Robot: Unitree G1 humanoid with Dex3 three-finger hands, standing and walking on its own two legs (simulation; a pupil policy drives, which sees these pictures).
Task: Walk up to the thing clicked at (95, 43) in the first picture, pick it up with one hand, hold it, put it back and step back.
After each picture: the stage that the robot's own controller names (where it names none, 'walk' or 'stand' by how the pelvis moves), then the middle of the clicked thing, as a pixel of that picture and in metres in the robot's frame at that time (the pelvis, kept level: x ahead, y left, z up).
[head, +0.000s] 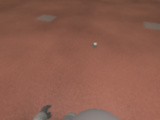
stand; (94, 45) +1.64 -0.09 -0.72
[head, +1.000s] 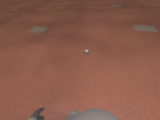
walk; (86, 52) +1.50 +0.21 -0.69
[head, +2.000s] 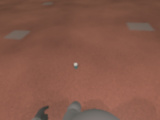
walk; (75, 65) +0.95 +0.34 -0.71
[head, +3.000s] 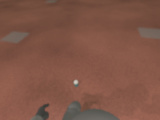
walk; (76, 83) +0.57 +0.24 -0.72
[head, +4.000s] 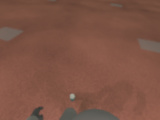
stand; (72, 97) +0.37 +0.17 -0.70
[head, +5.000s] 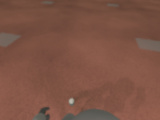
stand; (71, 102) +0.33 +0.18 -0.72
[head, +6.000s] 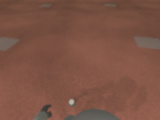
stand; (71, 103) +0.33 +0.20 -0.73
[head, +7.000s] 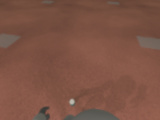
stand; (72, 102) +0.31 +0.19 -0.73
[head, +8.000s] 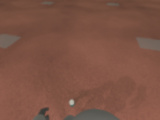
stand; (71, 103) +0.31 +0.19 -0.73
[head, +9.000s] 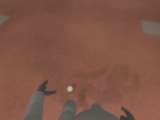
go down; (70, 89) +0.34 +0.18 -0.66
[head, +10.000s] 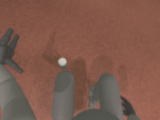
go down; (62, 63) +0.41 +0.21 -0.29
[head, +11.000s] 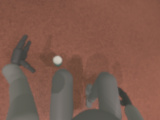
close in; (57, 61) +0.40 +0.22 -0.28
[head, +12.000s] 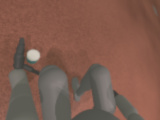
close; (32, 57) +0.40 +0.25 -0.22
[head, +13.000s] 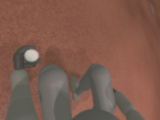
close; (31, 57) +0.39 +0.25 -0.22
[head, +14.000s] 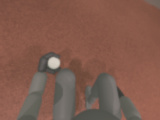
lift; (53, 64) +0.33 +0.25 -0.10
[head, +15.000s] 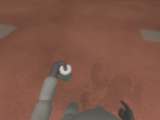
hold; (65, 73) +0.32 +0.17 +0.04
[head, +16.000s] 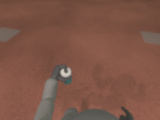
hold; (66, 76) +0.31 +0.17 +0.01
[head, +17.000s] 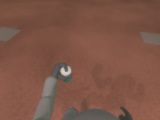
hold; (66, 74) +0.32 +0.17 +0.01
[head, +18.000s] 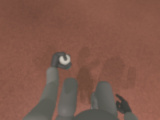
crouch; (65, 62) +0.40 +0.18 -0.09
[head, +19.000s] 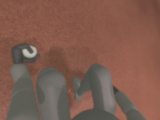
lower; (30, 54) +0.40 +0.26 -0.23
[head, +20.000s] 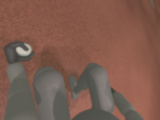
lower; (24, 52) +0.41 +0.27 -0.23
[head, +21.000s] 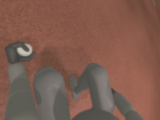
lower; (25, 53) +0.41 +0.27 -0.23
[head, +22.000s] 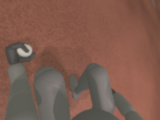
lower; (25, 53) +0.41 +0.27 -0.23
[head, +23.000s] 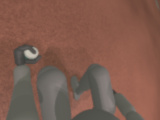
loosen; (31, 55) +0.39 +0.25 -0.23
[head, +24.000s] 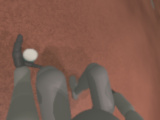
withdraw; (29, 57) +0.39 +0.25 -0.23
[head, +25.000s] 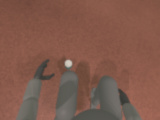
walk; (68, 65) +0.42 +0.19 -0.32
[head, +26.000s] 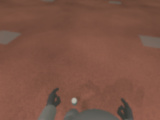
stand; (74, 101) +0.33 +0.14 -0.66
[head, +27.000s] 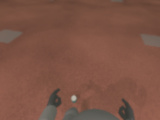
stand; (73, 99) +0.34 +0.16 -0.67
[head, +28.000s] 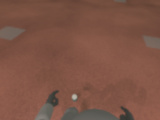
stand; (74, 98) +0.35 +0.15 -0.68
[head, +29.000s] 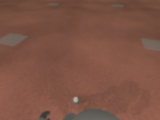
walk; (75, 100) +0.36 +0.15 -0.72
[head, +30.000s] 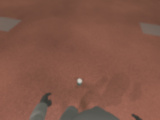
walk; (79, 82) +0.50 +0.09 -0.70
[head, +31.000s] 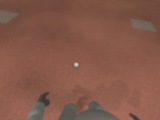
walk; (76, 66) +0.77 +0.17 -0.71
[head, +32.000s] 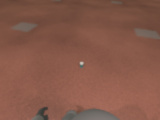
stand; (81, 65) +1.00 +0.17 -0.71
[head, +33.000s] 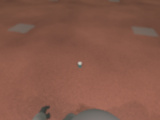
stand; (79, 64) +0.99 +0.19 -0.73
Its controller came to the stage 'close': yes
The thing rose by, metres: 0.71
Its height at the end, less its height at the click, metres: +0.00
